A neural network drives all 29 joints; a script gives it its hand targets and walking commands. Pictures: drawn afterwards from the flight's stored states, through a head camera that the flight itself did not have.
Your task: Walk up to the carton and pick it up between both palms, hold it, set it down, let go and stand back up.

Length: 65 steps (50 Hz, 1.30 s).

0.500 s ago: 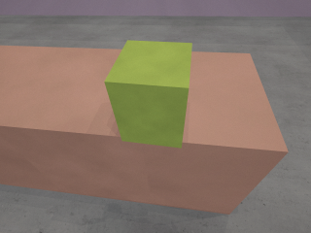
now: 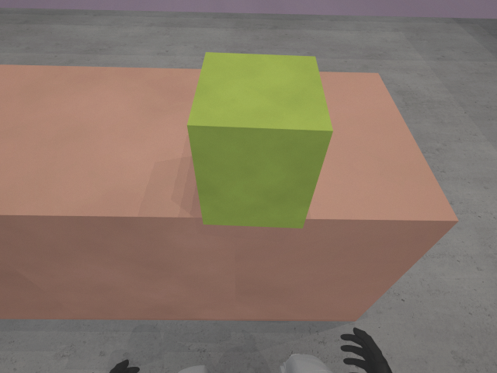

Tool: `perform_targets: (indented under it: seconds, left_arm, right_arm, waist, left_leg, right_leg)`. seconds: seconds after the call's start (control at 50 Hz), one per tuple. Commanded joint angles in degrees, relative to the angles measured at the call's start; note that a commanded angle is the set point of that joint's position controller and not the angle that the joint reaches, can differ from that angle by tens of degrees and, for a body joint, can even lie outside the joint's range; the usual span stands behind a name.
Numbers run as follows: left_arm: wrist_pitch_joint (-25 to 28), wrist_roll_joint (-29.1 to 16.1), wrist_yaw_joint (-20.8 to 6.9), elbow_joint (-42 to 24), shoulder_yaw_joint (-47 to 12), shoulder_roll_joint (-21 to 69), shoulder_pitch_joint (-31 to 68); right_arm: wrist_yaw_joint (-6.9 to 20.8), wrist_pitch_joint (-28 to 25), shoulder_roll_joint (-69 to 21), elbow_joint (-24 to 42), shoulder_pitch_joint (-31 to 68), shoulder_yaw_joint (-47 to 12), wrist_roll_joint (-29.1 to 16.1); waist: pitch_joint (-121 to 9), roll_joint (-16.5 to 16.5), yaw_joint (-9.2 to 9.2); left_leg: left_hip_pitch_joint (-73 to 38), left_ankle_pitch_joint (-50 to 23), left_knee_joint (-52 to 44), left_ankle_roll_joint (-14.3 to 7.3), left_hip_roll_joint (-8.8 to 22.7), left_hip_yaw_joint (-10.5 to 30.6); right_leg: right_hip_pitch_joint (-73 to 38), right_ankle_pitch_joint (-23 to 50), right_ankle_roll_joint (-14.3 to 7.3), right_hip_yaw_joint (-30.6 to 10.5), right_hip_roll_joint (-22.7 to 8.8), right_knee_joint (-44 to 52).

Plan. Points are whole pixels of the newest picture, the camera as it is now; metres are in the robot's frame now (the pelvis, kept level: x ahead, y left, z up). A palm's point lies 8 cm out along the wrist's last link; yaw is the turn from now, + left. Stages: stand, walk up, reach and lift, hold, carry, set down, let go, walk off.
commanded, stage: walk up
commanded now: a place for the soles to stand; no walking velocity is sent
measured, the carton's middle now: (256, 144) +0.49 +0.01 +0.09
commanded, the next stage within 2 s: none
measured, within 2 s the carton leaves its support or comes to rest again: neither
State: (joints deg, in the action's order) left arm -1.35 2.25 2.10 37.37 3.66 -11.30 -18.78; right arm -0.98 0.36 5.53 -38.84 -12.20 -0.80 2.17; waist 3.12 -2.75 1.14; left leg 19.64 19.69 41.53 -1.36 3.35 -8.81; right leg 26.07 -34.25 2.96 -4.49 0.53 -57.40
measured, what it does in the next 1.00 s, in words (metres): steps on the spot: right foot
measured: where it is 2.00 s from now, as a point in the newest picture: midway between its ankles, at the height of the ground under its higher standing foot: outside the picture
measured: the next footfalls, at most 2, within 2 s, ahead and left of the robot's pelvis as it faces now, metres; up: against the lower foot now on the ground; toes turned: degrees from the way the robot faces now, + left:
right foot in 0.24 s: +0.04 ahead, -0.11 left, +0.00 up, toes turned -2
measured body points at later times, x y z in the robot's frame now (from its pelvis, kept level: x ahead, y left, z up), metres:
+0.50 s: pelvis +0.00 -0.01 +0.01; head -0.01 -0.01 +0.46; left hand +0.17 +0.17 -0.09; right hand +0.05 -0.23 -0.11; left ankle +0.03 +0.11 -0.71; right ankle +0.00 -0.10 -0.71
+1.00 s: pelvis +0.02 -0.01 +0.02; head +0.02 +0.00 +0.47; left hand +0.13 +0.19 -0.11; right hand +0.08 -0.23 -0.10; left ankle +0.03 +0.11 -0.71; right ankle +0.00 -0.11 -0.71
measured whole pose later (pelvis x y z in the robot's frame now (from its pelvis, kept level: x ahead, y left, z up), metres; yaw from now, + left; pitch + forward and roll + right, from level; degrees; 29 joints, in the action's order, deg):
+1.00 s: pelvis +0.02 -0.01 +0.02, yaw -7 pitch -2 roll +0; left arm 1.6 1.4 -0.2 43.5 1.5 -7.2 -18.0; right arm 0.5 -1.5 6.6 -43.5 -18.1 0.9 1.0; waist 1.0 -1.4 0.1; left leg 10.5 15.9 28.1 0.3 2.1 -5.7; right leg 11.4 -16.3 -1.8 1.2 1.0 -29.3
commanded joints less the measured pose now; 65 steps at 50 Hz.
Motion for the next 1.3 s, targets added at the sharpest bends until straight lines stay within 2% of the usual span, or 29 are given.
perform_targets:
  seconds: [0.0, 0.06, 0.1, 0.12, 0.16, 0.18, 0.2, 0.22, 0.24, 0.26, 0.28, 0.3, 0.32, 0.36, 0.4, 0.42, 0.44, 0.46, 0.48, 0.52, 0.56, 0.62, 0.66, 0.86, 0.98, 1.14, 1.28]
  left_arm:
    - [0.1, 0.4, 0.2, -4.8, 0.0, -1.3, 0.0]
    - [0.0, 0.1, -0.5, -5.4, -0.2, -0.9, 2.8]
    - [0.0, -0.1, -0.9, -5.8, -0.5, -0.2, 4.6]
    - [0.2, -0.1, -1.1, -6.2, -0.8, 0.3, 5.7]
    - [0.7, -0.5, -1.4, -6.4, -1.2, 1.4, 5.2]
    - [1.1, -0.3, -1.5, -6.2, -1.3, 1.9, 4.0]
    - [1.5, -0.1, -1.5, -5.5, -1.1, 2.3, 1.2]
    - [2.0, 0.0, -1.4, -4.6, -0.7, 1.9, -1.6]
    - [2.6, 0.3, -1.3, -4.4, 0.2, -0.5, -3.5]
    - [3.0, 0.7, -1.0, -5.5, 1.1, -4.3, -3.1]
    - [3.0, 0.0, -0.5, -6.3, 1.7, -6.5, 1.9]
    - [3.0, -0.3, -0.4, -6.3, 1.4, -5.1, 5.0]
    - [3.1, -0.3, -0.5, -6.4, 0.5, -3.3, 6.9]
    - [3.0, 0.1, -0.1, -6.3, -0.3, -1.6, 8.6]
    - [3.2, -0.7, -0.8, -5.7, -0.7, -1.1, 9.3]
    - [3.2, -1.1, -1.5, -5.4, -1.0, 0.1, 9.4]
    - [3.2, -1.3, -2.0, -4.9, -1.3, 1.2, 9.1]
    - [3.1, -1.4, -2.4, -4.5, -1.5, 1.8, 8.8]
    - [3.1, -1.4, -2.4, -4.1, -1.7, 2.2, 7.9]
    - [3.1, -1.3, -2.3, -2.9, -1.6, 1.6, 6.8]
    - [3.3, -1.2, -2.4, -2.0, -1.5, 0.9, 5.6]
    - [3.7, -1.0, -2.4, -1.4, -1.4, 0.8, 4.8]
    - [3.7, -0.9, -2.5, -1.1, -1.5, 0.9, 4.6]
    - [4.2, -0.8, -2.4, 0.6, -1.6, 0.7, 2.8]
    - [4.2, -0.8, -2.2, 1.5, -1.4, 0.6, 1.1]
    - [4.1, -0.8, -1.9, 2.2, -1.2, -0.4, 0.6]
    - [3.9, -0.9, -1.7, 2.6, -1.1, -0.5, 0.1]
  right_arm:
    - [-1.1, -2.6, 10.0, 5.7, -0.6, 3.6, 0.0]
    - [-1.0, -3.1, 9.2, 5.9, 0.3, 3.7, 0.0]
    - [-1.0, -3.2, 9.6, 5.7, -0.4, 3.9, -0.1]
    - [-0.9, -3.1, 9.8, 5.7, -0.4, 3.8, -0.2]
    - [-0.5, -2.9, 10.9, 6.1, 0.6, 4.0, -0.2]
    - [-0.2, -2.6, 11.2, 6.1, 0.8, 4.0, -0.5]
    - [0.2, -2.1, 11.5, 6.0, 1.3, 4.0, -0.8]
    - [0.7, -1.6, 11.1, 5.8, 1.0, 3.6, -1.0]
    - [1.3, -1.4, 8.8, 5.3, -0.9, 2.7, -1.3]
    - [1.9, -1.3, 6.0, 5.9, -1.5, 1.6, -1.5]
    - [1.5, -0.6, 7.4, 7.0, -0.3, 2.0, -1.2]
    - [1.1, -0.3, 8.3, 7.2, -0.6, 2.3, -0.7]
    - [1.2, -0.3, 8.3, 6.6, -1.1, 2.0, -0.4]
    - [1.6, -0.8, 7.1, 4.1, -4.9, 1.7, -0.5]
    - [1.4, -1.7, 6.9, 2.6, -8.0, 2.0, -0.5]
    - [1.3, -2.2, 7.6, 2.5, -7.5, 2.3, -0.5]
    - [1.4, -2.7, 8.1, 2.3, -6.5, 2.6, -0.6]
    - [1.6, -2.8, 8.3, 2.3, -5.6, 2.7, -0.6]
    - [1.9, -2.9, 8.3, 2.5, -4.7, 2.7, -0.5]
    - [2.1, -2.9, 7.7, 2.1, -4.7, 2.7, -0.6]
    - [1.9, -3.2, 7.2, 2.2, -5.6, 2.6, -0.7]
    - [1.9, -3.3, 6.6, 1.7, -6.7, 2.7, -1.0]
    - [1.8, -3.2, 6.3, 1.5, -6.5, 2.8, -1.1]
    - [1.4, -3.1, 6.3, 0.9, -6.3, 3.1, -1.2]
    - [1.1, -3.0, 6.5, 0.1, -6.4, 3.1, -1.2]
    - [0.7, -2.9, 6.5, -1.1, -6.4, 3.1, -1.3]
    - [0.5, -2.7, 6.7, -1.9, -6.4, 3.1, -1.2]
  waist:
    - [-0.5, 12.9, -2.14]
    - [-1.7, 12.0, -2.44]
    - [-2.4, 11.9, -3.00]
    - [-2.6, 12.3, -3.32]
    - [-4.5, 13.3, -2.44]
    - [-5.3, 12.6, -1.76]
    - [-6.7, 11.4, -0.21]
    - [-7.6, 8.9, 0.94]
    - [-9.0, 2.5, 1.39]
    - [-9.6, -8.1, 1.05]
    - [-6.8, -7.1, -0.28]
    - [-5.5, -5.7, -1.00]
    - [-4.1, -5.3, -1.52]
    - [-4.2, -5.1, -2.67]
    - [-6.2, -4.8, -3.97]
    - [-6.0, -2.3, -3.74]
    - [-5.7, -0.8, -2.98]
    - [-4.1, 0.2, -2.17]
    - [-1.8, 1.1, -1.38]
    - [1.1, 3.5, -1.31]
    - [1.0, 3.3, -1.33]
    - [-0.4, 3.3, -1.50]
    - [0.2, 4.4, -1.54]
    - [-1.0, 1.9, -1.65]
    - [-1.9, 3.2, -1.34]
    - [-2.0, 1.4, -1.26]
    - [-1.8, 2.3, -1.00]
  left_leg:
    - [-6.5, -13.9, -23.6, -11.3, 19.9, 22.9]
    - [-7.7, -11.0, -23.6, -10.8, 18.0, 16.7]
    - [-8.3, -9.4, -23.1, -10.5, 17.9, 14.9]
    - [-8.0, -10.8, -22.4, -10.1, 17.4, 13.2]
    - [-6.9, -13.4, -20.9, -8.9, 16.6, 9.9]
    - [-5.7, -14.4, -18.9, -7.6, 15.7, 7.8]
    - [-4.0, -13.4, -16.2, -6.4, 14.6, 6.0]
    - [-0.9, -10.2, -12.5, -4.3, 13.0, 4.0]
    - [4.3, -3.8, -7.1, -1.5, 10.7, 1.6]
    - [10.8, 6.5, 1.0, 2.5, 6.5, -1.1]
    - [7.1, 14.1, 4.5, 3.2, 2.1, 1.4]
    - [2.3, 14.5, 5.8, 2.8, 2.9, 3.7]
    - [1.3, 12.5, 2.8, 2.2, 2.9, 4.1]
    - [1.5, 5.9, -4.6, 1.7, 2.1, 4.8]
    - [-6.2, -7.3, -13.2, 1.7, 2.1, 5.5]
    - [-9.3, -10.2, -15.3, 1.7, 3.0, 6.7]
    - [-9.9, -9.3, -16.7, 1.3, 3.6, 7.7]
    - [-7.3, -5.5, -18.2, 0.9, 3.8, 8.9]
    - [-4.6, -3.6, -18.8, 0.4, 4.0, 9.5]
    - [-3.0, -3.7, -20.4, 0.4, 3.8, 9.1]
    - [-4.3, -6.0, -20.7, 0.4, 3.9, 9.4]
    - [-5.6, -5.3, -20.9, 0.5, 3.4, 9.0]
    - [-5.9, -5.0, -21.1, 0.5, 3.3, 9.0]
    - [-8.7, -8.7, -19.9, 0.5, 2.9, 8.6]
    - [-10.0, -11.3, -19.5, 0.4, 2.7, 8.3]
    - [-10.1, -15.7, -18.4, 0.5, 2.8, 8.3]
    - [-10.2, -18.1, -18.1, 0.6, 2.5, 8.0]
  right_leg:
    - [9.7, 0.7, 0.4, -1.2, -1.5, -9.0]
    - [8.7, 3.4, 1.1, 0.9, -1.7, -5.4]
    - [7.4, 3.9, 0.9, 1.8, -1.8, -0.4]
    - [5.6, 4.0, 0.8, 2.7, -1.9, 3.1]
    - [-0.7, 5.9, -0.2, 4.0, -1.3, 11.2]
    - [-5.1, 9.9, -0.8, 5.1, -0.7, 16.5]
    - [-10.7, 16.0, -1.6, 6.2, 0.3, 23.2]
    - [-16.9, 22.2, -2.6, 5.4, 0.1, 30.0]
    - [-22.6, 25.2, -4.1, -1.2, -4.1, 31.1]
    - [-24.1, 21.7, -7.7, -17.3, -13.4, 36.0]
    - [-13.0, 17.8, -13.3, -24.4, -16.2, 38.1]
    - [-7.1, 13.2, -15.0, -24.1, -16.0, 39.3]
    - [-7.1, 12.8, -13.9, -19.4, -14.4, 39.8]
    - [-12.7, 23.2, -10.9, -10.2, -11.0, 36.6]
    - [-11.2, 29.7, -8.6, -6.5, -8.7, 33.3]
    - [-9.0, 28.6, -7.2, -4.8, -6.7, 32.7]
    - [-8.6, 24.6, -5.9, -3.0, -4.9, 32.8]
    - [-9.5, 19.4, -5.5, -1.9, -3.7, 33.3]
    - [-10.5, 17.6, -5.5, -1.2, -3.0, 33.6]
    - [-10.8, 19.5, -5.4, -1.6, -3.4, 33.1]
    - [-11.1, 21.3, -5.3, -1.5, -3.5, 33.3]
    - [-12.0, 20.9, -5.2, -1.2, -3.8, 33.9]
    - [-11.5, 20.9, -5.1, -1.2, -3.8, 34.1]
    - [-11.3, 24.2, -4.5, -0.8, -4.3, 34.8]
    - [-12.3, 26.9, -4.4, -0.3, -4.7, 34.4]
    - [-14.0, 32.1, -4.6, 0.3, -4.9, 33.6]
    - [-14.9, 34.6, -5.0, 0.7, -5.2, 33.3]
